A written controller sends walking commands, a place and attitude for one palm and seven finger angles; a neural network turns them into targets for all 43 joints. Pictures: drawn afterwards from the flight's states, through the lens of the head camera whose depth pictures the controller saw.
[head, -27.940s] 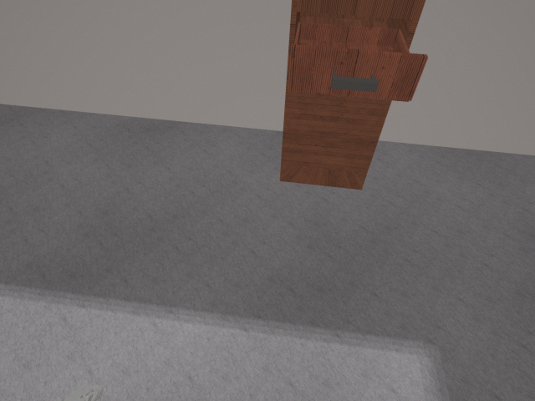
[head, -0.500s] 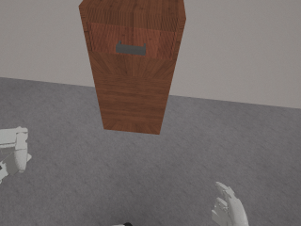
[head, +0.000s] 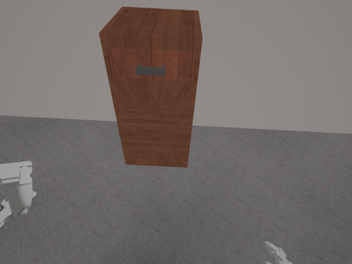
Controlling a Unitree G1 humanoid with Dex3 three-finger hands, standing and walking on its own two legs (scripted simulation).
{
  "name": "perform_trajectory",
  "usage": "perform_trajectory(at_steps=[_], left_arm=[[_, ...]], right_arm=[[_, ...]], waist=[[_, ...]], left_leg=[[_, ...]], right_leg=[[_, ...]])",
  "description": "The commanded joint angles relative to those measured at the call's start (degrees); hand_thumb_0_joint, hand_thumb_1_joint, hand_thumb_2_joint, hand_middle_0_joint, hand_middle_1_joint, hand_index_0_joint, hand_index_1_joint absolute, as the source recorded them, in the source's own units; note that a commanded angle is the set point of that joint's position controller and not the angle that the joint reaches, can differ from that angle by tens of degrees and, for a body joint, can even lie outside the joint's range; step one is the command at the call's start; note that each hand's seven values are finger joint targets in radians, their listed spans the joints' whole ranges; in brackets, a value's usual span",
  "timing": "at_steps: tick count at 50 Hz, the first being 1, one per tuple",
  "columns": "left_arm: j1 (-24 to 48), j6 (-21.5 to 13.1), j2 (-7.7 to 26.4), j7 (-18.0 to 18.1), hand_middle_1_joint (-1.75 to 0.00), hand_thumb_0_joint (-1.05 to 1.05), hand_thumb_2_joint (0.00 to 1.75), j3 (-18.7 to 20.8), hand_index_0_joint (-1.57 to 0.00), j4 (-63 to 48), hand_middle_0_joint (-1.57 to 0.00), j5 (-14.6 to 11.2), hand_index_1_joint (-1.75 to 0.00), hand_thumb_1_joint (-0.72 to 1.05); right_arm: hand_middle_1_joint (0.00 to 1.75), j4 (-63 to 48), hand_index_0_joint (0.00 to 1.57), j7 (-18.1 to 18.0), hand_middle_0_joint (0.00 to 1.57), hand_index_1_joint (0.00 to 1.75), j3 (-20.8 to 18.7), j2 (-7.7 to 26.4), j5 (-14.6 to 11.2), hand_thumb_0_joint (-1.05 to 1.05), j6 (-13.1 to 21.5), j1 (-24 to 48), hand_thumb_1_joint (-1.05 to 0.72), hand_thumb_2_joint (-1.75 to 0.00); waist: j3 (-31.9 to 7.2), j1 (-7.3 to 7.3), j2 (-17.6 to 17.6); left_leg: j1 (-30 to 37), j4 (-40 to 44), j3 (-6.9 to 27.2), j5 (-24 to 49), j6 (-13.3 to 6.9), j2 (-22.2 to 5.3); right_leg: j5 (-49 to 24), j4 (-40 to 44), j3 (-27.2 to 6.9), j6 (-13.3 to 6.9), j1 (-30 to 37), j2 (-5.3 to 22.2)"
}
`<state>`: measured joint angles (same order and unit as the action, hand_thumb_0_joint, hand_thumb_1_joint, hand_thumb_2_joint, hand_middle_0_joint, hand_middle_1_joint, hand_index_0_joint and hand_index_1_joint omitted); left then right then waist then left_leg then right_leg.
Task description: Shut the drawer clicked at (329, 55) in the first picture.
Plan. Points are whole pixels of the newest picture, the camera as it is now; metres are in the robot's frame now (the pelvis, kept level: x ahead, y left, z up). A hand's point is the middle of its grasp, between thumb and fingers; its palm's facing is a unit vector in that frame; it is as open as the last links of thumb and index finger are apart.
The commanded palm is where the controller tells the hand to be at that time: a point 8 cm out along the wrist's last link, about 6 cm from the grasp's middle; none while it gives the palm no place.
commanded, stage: stop stepping back and stand still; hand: left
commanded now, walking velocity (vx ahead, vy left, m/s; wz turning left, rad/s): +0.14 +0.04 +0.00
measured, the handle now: (151, 68) +0.93 +0.12 +0.01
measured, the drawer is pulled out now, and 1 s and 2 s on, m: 0.00 0.00 0.00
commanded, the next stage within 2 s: let the arm hang, fingers relaxed in 0.40 s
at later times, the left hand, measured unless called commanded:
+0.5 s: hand (21, 194) +0.19 +0.25 +0.17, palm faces +0.39 -0.81 -0.44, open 3.2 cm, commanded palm none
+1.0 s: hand out of the picture -0.05 +0.23 -0.16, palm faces +0.08 -0.97 -0.23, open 4.5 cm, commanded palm none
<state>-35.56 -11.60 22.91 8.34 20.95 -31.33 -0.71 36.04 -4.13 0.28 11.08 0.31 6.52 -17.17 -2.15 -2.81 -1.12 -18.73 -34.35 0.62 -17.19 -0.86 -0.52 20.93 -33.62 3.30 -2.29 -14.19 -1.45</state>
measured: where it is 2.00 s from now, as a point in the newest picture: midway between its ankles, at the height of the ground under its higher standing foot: outside the picture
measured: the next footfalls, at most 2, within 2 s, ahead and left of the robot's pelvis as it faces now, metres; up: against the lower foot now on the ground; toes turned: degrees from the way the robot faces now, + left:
none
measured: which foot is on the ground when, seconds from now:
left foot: down 0.00-1.00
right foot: down 0.00-1.00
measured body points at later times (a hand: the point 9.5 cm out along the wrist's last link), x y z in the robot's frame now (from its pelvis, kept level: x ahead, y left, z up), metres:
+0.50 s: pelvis +0.01 +0.01 +0.01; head +0.02 +0.01 +0.46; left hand +0.16 +0.29 +0.19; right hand +0.19 -0.20 -0.08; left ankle +0.05 +0.13 -0.73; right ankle +0.01 -0.08 -0.73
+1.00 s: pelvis +0.01 +0.03 +0.01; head +0.04 +0.04 +0.46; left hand -0.05 +0.28 -0.14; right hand +0.01 -0.20 -0.14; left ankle +0.05 +0.13 -0.73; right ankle +0.01 -0.08 -0.73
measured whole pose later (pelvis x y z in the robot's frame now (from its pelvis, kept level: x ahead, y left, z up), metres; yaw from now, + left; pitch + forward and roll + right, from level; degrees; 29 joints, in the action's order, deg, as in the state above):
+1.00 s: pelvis +0.01 +0.03 +0.01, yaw +4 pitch -1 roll -1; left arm -19.2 1.5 12.5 1.1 0.8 63.6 0.4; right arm 62.1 -1.1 0.1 9.6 0.9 -2.3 -16.8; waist 4.6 0.5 0.2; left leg -15.4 -25.9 -1.2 -9.9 -1.6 0.0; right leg 12.9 -24.0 4.3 -0.4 -10.3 0.4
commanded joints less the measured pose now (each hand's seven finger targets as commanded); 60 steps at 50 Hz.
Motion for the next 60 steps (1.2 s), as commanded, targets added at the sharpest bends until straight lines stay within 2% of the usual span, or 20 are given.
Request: perform_trajectory(at_steps=[1,2,5,7,9,10,11,13,15,17,19,24,25,26,28,32,36,40,55,60], left_arm=[[4.46,-4.79,8.9,0.99,-1.6,0.0,0.9,6.87,-1.4,-15.03,-1.4,-0.97,-1.6,0.9],[3.13,-5.08,9.16,1.22,-1.6,0.0,0.9,7.91,-1.4,-12.01,-1.4,-1.13,-1.6,0.9],[3.09,-4.63,7.6,1.32,-1.6,0.0,0.9,6.01,-1.4,-8.7,-1.4,-0.84,-1.6,0.9],[4.76,-4.79,6.92,1.58,-1.6,0.0,0.9,4.84,-1.4,-9.02,-1.4,-0.95,-1.6,0.9],[5.39,-5.47,7.08,1.48,-1.6,0.0,0.9,4.79,-1.4,-11.61,-1.4,-0.92,-1.6,0.9],[6.28,-5.75,7.18,1.49,-1.6,0.0,0.9,4.8,-1.4,-13.33,-1.4,-0.73,-1.6,0.9],[5.57,-5.81,7.47,1.14,-1.6,0.0,0.9,5.27,-1.4,-12.08,-1.4,-0.91,-1.6,0.9],[4.62,-5.09,7.72,0.76,-1.6,0.0,0.9,6.19,-1.4,-11.47,-1.4,-0.11,-1.6,0.9],[3.05,-4.98,7.07,0.83,-1.6,0.0,0.9,5.83,-1.4,-10.6,-1.4,0.12,-1.6,0.9],[1.99,-5.01,6.89,0.66,-1.6,0.0,0.9,5.39,-1.4,-11.21,-1.4,-0.52,-1.6,0.9],[2.45,-4.48,7.22,0.76,-1.6,0.0,0.9,5.15,-1.4,-12.03,-1.4,-1.22,-1.6,0.9],[0.62,-4.2,7.42,1.0,-1.6,0.0,0.9,5.53,-1.4,-12.64,-1.4,-1.5,-1.6,0.9],[8.03,5.0,0.28,-7.37,-1.6,0.0,0.9,-15.0,-1.4,36.08,-1.4,4.25,-1.6,0.9],[7.44,9.41,-2.18,-8.04,-1.56,0.0,0.9,-13.97,-1.36,37.37,-1.36,2.86,-1.56,0.9],[11.12,10.54,-4.16,-8.08,-1.47,0.0,0.9,-15.49,-1.28,42.37,-1.28,2.75,-1.47,0.9],[17.62,10.95,-1.51,-7.92,-1.3,0.0,0.9,-16.06,-1.12,57.27,-1.12,2.59,-1.3,0.9],[21.24,11.83,-2.31,-7.35,-1.12,0.0,0.9,-18.11,-0.96,71.8,-0.96,1.82,-1.12,0.9],[19.41,11.64,-4.03,-7.23,-0.95,0.0,0.9,-18.67,-0.8,82.06,-0.8,1.34,-0.95,0.9],[13.87,11.45,-7.9,-6.55,-0.3,0.0,0.9,-19.95,-0.2,96.26,-0.2,1.12,-0.3,0.9],[13.13,11.47,-9.43,-6.19,-0.3,0.0,0.9,-19.82,-0.2,96.99,-0.2,1.19,-0.3,0.9]], right_arm=[[0.3,-8.82,0.2,0.27,0.2,0.3,-4.04,7.91,0.09,0.0,2.68,7.89,-0.9,-0.9],[0.3,-7.75,0.2,0.24,0.2,0.3,-3.25,6.82,0.44,0.0,2.95,6.66,-0.9,-0.9],[0.3,-7.76,0.2,-0.68,0.2,0.3,-2.16,5.85,0.17,0.0,2.64,8.33,-0.9,-0.9],[0.3,-7.41,0.2,-1.25,0.2,0.3,-2.13,6.47,0.22,0.0,3.38,8.57,-0.9,-0.9],[0.3,-8.18,0.2,-1.58,0.2,0.3,-2.41,7.84,0.34,0.0,4.19,9.06,-0.9,-0.9],[0.3,-8.69,0.2,-1.32,0.2,0.3,-2.33,8.4,0.12,0.0,4.26,9.0,-0.9,-0.9],[0.3,-8.31,0.2,-1.05,0.2,0.3,-2.4,8.33,-0.34,0.0,4.3,9.21,-0.9,-0.9],[0.3,-8.4,0.2,-0.92,0.2,0.3,-1.91,7.11,-0.29,0.0,4.34,10.21,-0.9,-0.9],[0.3,-8.43,0.2,-0.49,0.2,0.3,-1.89,6.84,-0.33,0.0,4.25,9.95,-0.9,-0.9],[0.3,-8.64,0.2,0.04,0.2,0.3,-2.45,6.85,-0.2,0.0,4.18,9.54,-0.9,-0.9],[0.3,-8.17,0.2,0.28,0.2,0.3,-2.47,6.6,-0.24,0.0,3.82,9.55,-0.9,-0.9],[0.3,-9.01,0.2,-0.38,0.2,0.3,-2.16,6.71,-0.16,0.0,2.98,10.79,-0.9,-0.9],[0.3,5.3,0.2,5.05,0.2,0.3,-5.72,17.27,-0.14,0.0,4.49,11.62,-0.9,-0.9],[0.3,4.16,0.2,4.89,0.2,0.3,-5.59,13.04,-0.96,0.0,0.51,6.93,-0.9,-0.9],[0.3,3.27,0.2,4.5,0.2,0.3,-4.04,11.11,0.02,0.0,-1.82,7.47,-0.9,-0.9],[0.3,5.44,0.2,3.82,0.2,0.3,-3.22,11.24,0.97,0.0,-4.23,8.66,-0.9,-0.9],[0.3,10.75,0.2,3.64,0.2,0.3,-1.85,8.28,1.36,0.0,-6.26,8.66,-0.9,-0.9],[0.3,15.62,0.2,3.05,0.2,0.3,-1.61,7.01,1.17,0.0,-6.81,6.3,-0.9,-0.9],[0.3,26.39,0.2,1.98,0.2,0.3,-1.74,2.97,0.54,0.0,-7.02,-3.83,-0.9,-0.9],[0.3,27.61,0.2,1.88,0.2,0.3,-1.73,1.08,0.66,0.0,-7.0,-5.0,-0.9,-0.9]], waist=[[3.17,1.65,-8.26],[2.19,1.19,-2.4],[4.31,1.71,-5.64],[4.7,1.93,-2.75],[4.42,2.37,7.51],[3.46,2.61,9.72],[2.14,2.67,9.47],[4.83,2.98,12.03],[5.08,3.1,5.85],[3.15,2.7,-2.44],[1.2,2.23,-3.58],[-1.48,2.79,4.71],[-1.22,0.01,4.82],[-4.54,1.0,3.36],[-4.31,2.38,-2.81],[-3.46,2.9,-9.98],[1.36,2.65,5.72],[1.75,2.98,9.87],[6.2,2.66,1.39],[7.79,2.59,1.97]], left_leg=[[-16.31,-26.78,0.16,-4.46,0.3,-0.07],[-13.8,-24.02,0.58,-5.54,0.2,-1.91],[-0.21,-6.51,-3.4,-2.59,-0.68,-2.62],[7.46,3.81,-4.92,-1.22,-1.17,-1.25],[9.27,13.79,4.9,-3.9,-3.93,-7.15],[7.27,15.87,11.55,-2.72,-5.64,-10.89],[2.57,18.87,13.79,-10.44,-5.75,-12.48],[-5.78,22.72,11.91,-19.4,-5.52,-11.68],[-5.72,18.01,7.28,-13.2,-3.96,-8.91],[-0.54,7.68,1.22,-2.91,-1.71,-3.39],[2.74,1.33,-1.03,4.36,-0.5,-1.68],[10.2,9.97,1.29,16.02,-1.11,-4.55],[5.14,-0.23,2.82,32.55,-1.75,-6.33],[6.58,1.19,2.01,34.73,-1.77,-6.18],[2.24,3.26,6.2,26.85,-3.58,-8.26],[2.43,2.84,3.96,21.39,-2.31,-4.4],[3.29,9.25,4.38,14.48,-1.64,-4.27],[3.7,12.96,5.06,6.61,-1.64,-4.76],[5.89,16.49,4.54,2.72,-2.08,-5.34],[5.25,16.87,4.37,2.55,-2.04,-5.07]], right_leg=[[13.07,23.89,-30.71,-10.13,0.98,21.03],[13.71,22.21,-25.0,-9.81,-1.34,20.37],[13.71,19.86,-14.38,-6.46,-9.75,15.7],[14.12,17.11,-10.76,-4.06,-11.5,12.52],[6.72,6.75,-6.92,-0.23,-10.45,6.35],[0.77,2.09,-4.21,1.84,-8.22,3.09],[2.17,0.46,-2.81,3.09,-4.07,1.94],[1.91,-0.34,-2.73,2.83,1.25,1.97],[-0.99,6.72,-4.03,2.44,3.34,2.53],[-0.83,15.03,-11.87,0.75,0.21,6.36],[-5.46,17.69,-16.19,-1.27,-0.89,11.21],[-16.56,10.81,-6.93,1.21,1.16,5.79],[-31.83,-0.86,-1.87,1.06,-3.36,8.87],[-26.88,-0.74,-3.23,1.52,-1.49,7.0],[-14.95,-1.08,-2.66,1.49,-1.43,5.44],[-22.74,4.61,-5.29,-1.01,2.24,8.67],[-11.48,8.32,-5.6,-0.72,1.08,7.54],[-5.34,12.61,-5.41,-0.69,3.0,6.86],[-3.53,14.89,-3.84,-0.87,0.76,6.54],[-3.27,14.33,-3.77,-0.71,-0.05,6.4]])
